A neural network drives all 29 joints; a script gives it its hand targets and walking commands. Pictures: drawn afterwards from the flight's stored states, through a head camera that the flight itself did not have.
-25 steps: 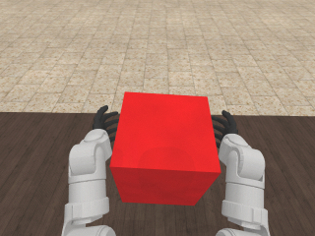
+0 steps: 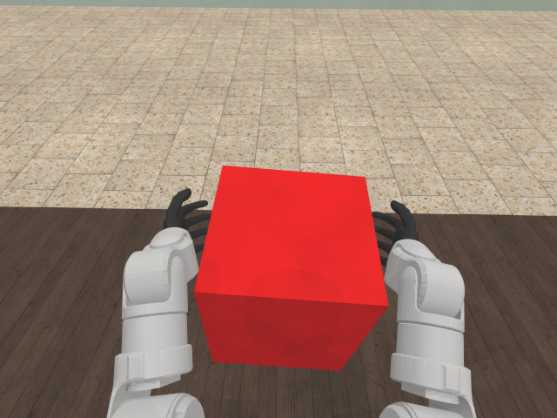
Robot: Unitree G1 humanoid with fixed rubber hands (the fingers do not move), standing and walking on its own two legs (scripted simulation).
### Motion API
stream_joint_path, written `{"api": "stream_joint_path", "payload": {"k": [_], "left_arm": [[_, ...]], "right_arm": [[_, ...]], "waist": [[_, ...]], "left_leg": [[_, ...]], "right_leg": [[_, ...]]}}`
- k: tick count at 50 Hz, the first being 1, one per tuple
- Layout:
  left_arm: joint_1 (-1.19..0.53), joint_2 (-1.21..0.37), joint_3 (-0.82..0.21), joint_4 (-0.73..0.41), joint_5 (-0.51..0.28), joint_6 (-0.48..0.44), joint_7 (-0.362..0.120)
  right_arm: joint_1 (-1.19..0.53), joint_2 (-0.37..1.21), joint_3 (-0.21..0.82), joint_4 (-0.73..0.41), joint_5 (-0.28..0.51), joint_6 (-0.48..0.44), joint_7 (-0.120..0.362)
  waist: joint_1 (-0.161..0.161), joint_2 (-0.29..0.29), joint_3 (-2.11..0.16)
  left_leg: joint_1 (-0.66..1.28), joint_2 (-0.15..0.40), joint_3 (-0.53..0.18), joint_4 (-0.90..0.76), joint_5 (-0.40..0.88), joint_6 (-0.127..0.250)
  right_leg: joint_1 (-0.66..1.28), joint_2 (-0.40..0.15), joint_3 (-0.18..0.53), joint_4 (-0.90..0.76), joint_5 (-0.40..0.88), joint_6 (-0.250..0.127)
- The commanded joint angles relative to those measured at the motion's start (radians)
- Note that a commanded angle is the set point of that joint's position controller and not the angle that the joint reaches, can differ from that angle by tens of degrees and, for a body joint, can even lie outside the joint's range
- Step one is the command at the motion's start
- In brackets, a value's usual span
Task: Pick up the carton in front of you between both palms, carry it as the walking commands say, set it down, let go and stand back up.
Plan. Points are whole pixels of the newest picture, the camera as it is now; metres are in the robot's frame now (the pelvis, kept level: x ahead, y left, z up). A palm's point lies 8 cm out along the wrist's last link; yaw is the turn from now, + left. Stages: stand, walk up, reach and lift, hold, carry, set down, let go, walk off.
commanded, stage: carry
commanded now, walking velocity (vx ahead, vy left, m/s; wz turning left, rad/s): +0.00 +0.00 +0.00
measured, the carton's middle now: (285, 274) +0.33 +0.00 +0.03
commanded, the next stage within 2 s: none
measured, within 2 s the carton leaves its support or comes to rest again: neither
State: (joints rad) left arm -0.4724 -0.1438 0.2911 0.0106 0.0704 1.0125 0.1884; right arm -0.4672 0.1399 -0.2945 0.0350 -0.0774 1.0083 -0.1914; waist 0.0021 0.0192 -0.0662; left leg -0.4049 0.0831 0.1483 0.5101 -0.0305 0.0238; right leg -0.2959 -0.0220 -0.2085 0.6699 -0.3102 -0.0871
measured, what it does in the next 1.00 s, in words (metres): stands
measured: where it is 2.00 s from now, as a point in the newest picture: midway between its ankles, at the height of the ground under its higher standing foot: outside the picture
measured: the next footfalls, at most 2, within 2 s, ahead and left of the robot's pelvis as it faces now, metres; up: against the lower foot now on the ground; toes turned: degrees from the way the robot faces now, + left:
none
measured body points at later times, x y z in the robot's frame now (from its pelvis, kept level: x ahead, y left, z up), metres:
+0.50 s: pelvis +0.00 +0.00 +0.00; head +0.01 +0.00 +0.45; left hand +0.34 +0.15 +0.10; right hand +0.34 -0.16 +0.09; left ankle +0.07 +0.12 -0.73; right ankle -0.03 -0.07 -0.72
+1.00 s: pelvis -0.01 +0.00 +0.00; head -0.03 +0.00 +0.45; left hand +0.33 +0.16 +0.11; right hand +0.33 -0.15 +0.10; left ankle +0.07 +0.12 -0.73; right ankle -0.03 -0.07 -0.72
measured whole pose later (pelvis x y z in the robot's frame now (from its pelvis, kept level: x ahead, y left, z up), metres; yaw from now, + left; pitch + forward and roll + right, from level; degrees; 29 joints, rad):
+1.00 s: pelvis -0.01 +0.00 +0.00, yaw +0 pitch +1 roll +0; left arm -0.46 -0.16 0.29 0.03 0.08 1.01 0.19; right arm -0.45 0.14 -0.30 0.04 -0.08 1.01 -0.19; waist 0.01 0.02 -0.08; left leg -0.40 0.09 0.15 0.51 -0.02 0.03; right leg -0.29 -0.03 -0.22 0.67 -0.30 -0.08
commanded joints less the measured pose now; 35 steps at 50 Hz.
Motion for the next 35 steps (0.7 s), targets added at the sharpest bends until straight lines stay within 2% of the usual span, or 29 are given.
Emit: {"api": "stream_joint_path", "payload": {"k": [1, 2, 3, 4, 5, 6, 8, 10, 11, 14, 15, 17, 19, 20, 21, 22, 23, 24, 25, 26, 27, 28, 29, 30, 31, 32, 33, 34, 35], "left_arm": [[-0.544, -0.712, -0.569, -0.046, -0.145, -0.026, 0.003], [-0.535, -0.736, -0.578, -0.064, -0.17, -0.025, -0.005], [-0.533, -0.747, -0.592, -0.084, -0.158, -0.027, -0.005], [-0.561, -0.751, -0.6, -0.11, -0.175, -0.021, -0.01], [-0.551, -0.757, -0.596, -0.091, -0.167, -0.016, -0.009], [-0.563, -0.732, -0.592, -0.121, -0.171, -0.019, -0.005], [-0.532, -0.763, -0.588, -0.066, -0.176, -0.019, -0.008], [-0.559, -0.749, -0.623, -0.135, -0.182, -0.026, -0.006], [-0.541, -0.742, -0.615, -0.113, -0.171, -0.026, -0.006], [-0.525, -0.735, -0.597, -0.094, -0.171, -0.033, -0.004], [-0.484, -0.746, -0.579, -0.085, -0.16, -0.033, -0.012], [-0.522, -0.738, -0.608, -0.126, -0.157, -0.03, -0.008], [-0.478, -0.718, -0.594, -0.094, -0.162, -0.024, -0.001], [-0.436, -0.717, -0.575, -0.053, -0.142, -0.022, 0.0], [-0.484, -0.714, -0.6, -0.123, -0.144, -0.031, -0.001], [-0.467, -0.72, -0.577, -0.106, -0.136, -0.023, -0.001], [-0.525, -0.706, -0.582, -0.129, -0.15, -0.028, -0.002], [-0.51, -0.725, -0.603, -0.101, -0.145, -0.018, -0.001], [-0.493, -0.717, -0.602, -0.104, -0.138, -0.013, -0.004], [-0.523, -0.736, -0.632, -0.113, -0.162, -0.012, -0.009], [-0.543, -0.737, -0.612, -0.125, -0.153, -0.019, -0.009], [-0.561, -0.757, -0.607, -0.144, -0.176, -0.026, -0.008], [-0.564, -0.743, -0.605, -0.119, -0.158, -0.027, -0.003], [-0.556, -0.754, -0.638, -0.122, -0.197, -0.03, -0.005], [-0.527, -0.748, -0.616, -0.1, -0.177, -0.031, -0.002], [-0.51, -0.737, -0.602, -0.069, -0.156, -0.026, 0.001], [-0.452, -0.71, -0.577, -0.031, -0.136, -0.02, 0.0], [-0.487, -0.704, -0.58, -0.087, -0.154, -0.028, -0.002], [-0.498, -0.706, -0.608, -0.11, -0.154, -0.025, -0.002]], "right_arm": [[-0.525, 0.731, 0.585, -0.024, 0.161, -0.014, 0.005], [-0.504, 0.718, 0.575, -0.056, 0.141, -0.013, 0.008], [-0.535, 0.758, 0.595, -0.045, 0.145, -0.01, 0.008], [-0.547, 0.779, 0.601, -0.095, 0.156, -0.019, 0.006], [-0.561, 0.749, 0.576, -0.079, 0.157, -0.015, 0.005], [-0.548, 0.773, 0.602, -0.091, 0.158, -0.01, 0.005], [-0.547, 0.743, 0.593, -0.094, 0.15, -0.012, 0.007], [-0.524, 0.766, 0.598, -0.096, 0.164, -0.021, 0.013], [-0.534, 0.747, 0.613, -0.097, 0.158, -0.022, 0.013], [-0.51, 0.75, 0.632, -0.099, 0.183, -0.027, 0.016], [-0.548, 0.744, 0.641, -0.14, 0.168, -0.029, 0.016], [-0.548, 0.748, 0.618, -0.13, 0.179, -0.027, 0.012], [-0.515, 0.73, 0.623, -0.112, 0.194, -0.028, 0.01], [-0.523, 0.733, 0.638, -0.097, 0.192, -0.026, 0.008], [-0.531, 0.737, 0.615, -0.12, 0.155, -0.033, 0.007], [-0.521, 0.719, 0.616, -0.125, 0.176, -0.021, 0.015], [-0.499, 0.753, 0.621, -0.073, 0.18, -0.016, 0.018], [-0.509, 0.74, 0.624, -0.088, 0.179, -0.017, 0.023], [-0.494, 0.72, 0.589, -0.061, 0.149, -0.009, 0.017], [-0.508, 0.722, 0.588, -0.093, 0.147, -0.016, 0.015], [-0.544, 0.737, 0.591, -0.121, 0.145, -0.015, 0.011], [-0.571, 0.77, 0.615, -0.124, 0.181, -0.016, 0.013], [-0.593, 0.763, 0.61, -0.11, 0.171, -0.023, 0.009], [-0.538, 0.732, 0.594, -0.105, 0.174, -0.03, 0.01], [-0.548, 0.739, 0.599, -0.102, 0.162, -0.028, 0.008], [-0.543, 0.718, 0.578, -0.076, 0.163, -0.018, 0.005], [-0.501, 0.688, 0.581, -0.077, 0.143, -0.018, 0.002], [-0.515, 0.704, 0.587, -0.084, 0.145, -0.019, 0.002], [-0.536, 0.721, 0.606, -0.119, 0.16, -0.023, 0.007]], "waist": [[-0.015, -0.036, -0.34], [0.004, -0.005, -0.361], [-0.005, -0.001, -0.357], [-0.021, -0.031, -0.382], [-0.007, 0.026, -0.361], [-0.003, -0.045, -0.347], [-0.011, -0.011, -0.332], [-0.005, -0.011, -0.335], [0.009, -0.036, -0.304], [-0.004, -0.071, -0.359], [-0.002, -0.109, -0.391], [-0.016, -0.019, -0.376], [0.007, 0.006, -0.395], [-0.004, -0.048, -0.358], [-0.009, -0.036, -0.35], [0.003, -0.014, -0.387], [-0.012, -0.051, -0.334], [-0.016, -0.008, -0.305], [-0.006, -0.007, -0.301], [0.004, 0.018, -0.29], [0.015, 0.001, -0.325], [-0.002, -0.056, -0.334], [-0.004, -0.005, -0.32], [0.004, 0.028, -0.344], [0.002, 0.023, -0.341], [-0.004, -0.034, -0.316], [0.004, 0.013, -0.36], [0.015, -0.037, -0.35], [0.001, 0.002, -0.342]], "left_leg": [[0.174, 0.097, -0.095, 0.022, 0.295, 0.028], [0.204, 0.077, -0.069, 0.031, 0.273, 0.031], [0.202, 0.086, -0.066, 0.029, 0.289, 0.025], [0.214, 0.097, -0.103, 0.018, 0.284, 0.036], [0.193, 0.087, -0.087, 0.039, 0.284, 0.033], [0.189, 0.084, -0.089, 0.028, 0.255, 0.025], [0.184, 0.087, -0.09, -0.008, 0.173, 0.023], [0.134, 0.077, -0.088, -0.001, 0.085, 0.015], [0.121, 0.07, -0.084, 0.028, 0.02, 0.027], [0.134, 0.053, -0.054, 0.035, 0.117, 0.015], [0.173, 0.056, -0.065, 0.052, 0.197, 0.022], [0.19, 0.072, -0.061, 0.05, 0.357, 0.028], [0.2, 0.078, -0.073, 0.069, 0.39, 0.034], [0.167, 0.057, -0.043, 0.067, 0.391, 0.032], [0.15, 0.061, -0.043, 0.064, 0.36, 0.029], [0.191, 0.088, -0.09, 0.053, 0.264, 0.034], [0.171, 0.08, -0.093, 0.026, 0.223, 0.032], [0.168, 0.082, -0.087, -0.005, 0.12, 0.023], [0.157, 0.068, -0.077, -0.017, 0.109, 0.03], [0.125, 0.08, -0.105, -0.001, 0.062, 0.03], [0.171, 0.081, -0.097, 0.015, 0.038, 0.025], [0.167, 0.084, -0.102, -0.017, 0.047, 0.023], [0.171, 0.091, -0.098, -0.02, 0.154, 0.033], [0.179, 0.09, -0.078, -0.009, 0.139, 0.035], [0.188, 0.092, -0.092, 0.001, 0.166, 0.026], [0.19, 0.098, -0.103, -0.022, 0.146, 0.034], [0.2, 0.101, -0.118, -0.032, 0.136, 0.043], [0.197, 0.098, -0.106, 0.009, 0.205, 0.044], [0.19, 0.097, -0.106, 0.027, 0.188, 0.04]], "right_leg": [[0.084, -0.149, 0.133, -0.083, 0.519, 0.002], [0.081, -0.152, 0.134, -0.089, 0.491, 0.011], [0.078, -0.165, 0.144, -0.06, 0.528, 0.015], [0.068, -0.13, 0.114, -0.076, 0.426, 0.006], [0.064, -0.153, 0.147, -0.059, 0.477, 0.009], [0.06, -0.143, 0.133, -0.08, 0.418, 0.013], [0.027, -0.146, 0.153, -0.114, 0.327, 0.0], [0.05, -0.166, 0.173, -0.144, 0.261, 0.016], [0.059, -0.185, 0.193, -0.152, 0.323, 0.01], [0.135, -0.205, 0.154, -0.098, 0.644, 0.008], [0.129, -0.167, 0.126, -0.078, 0.674, 0.012], [0.116, -0.146, 0.103, -0.031, 0.587, 0.015], [0.129, -0.143, 0.118, -0.04, 0.563, 0.022], [0.131, -0.136, 0.093, -0.039, 0.633, 0.025], [0.146, -0.163, 0.108, -0.019, 0.676, 0.032], [0.124, -0.157, 0.139, -0.068, 0.5, 0.016], [0.078, -0.152, 0.121, -0.096, 0.464, 0.018], [0.042, -0.146, 0.143, -0.126, 0.281, 0.012], [0.04, -0.158, 0.124, -0.125, 0.214, 0.014], [0.036, -0.178, 0.188, -0.165, 0.167, 0.013], [0.058, -0.168, 0.184, -0.169, 0.254, 0.016], [0.064, -0.155, 0.148, -0.135, 0.222, -0.001], [0.057, -0.146, 0.12, -0.111, 0.233, -0.002], [0.055, -0.145, 0.131, -0.106, 0.244, -0.005], [0.038, -0.134, 0.125, -0.134, 0.216, -0.001], [0.027, -0.124, 0.131, -0.134, 0.195, -0.004], [0.056, -0.122, 0.128, -0.124, 0.161, 0.012], [0.081, -0.128, 0.119, -0.123, 0.256, 0.02], [0.07, -0.146, 0.152, -0.111, 0.323, 0.027]]}}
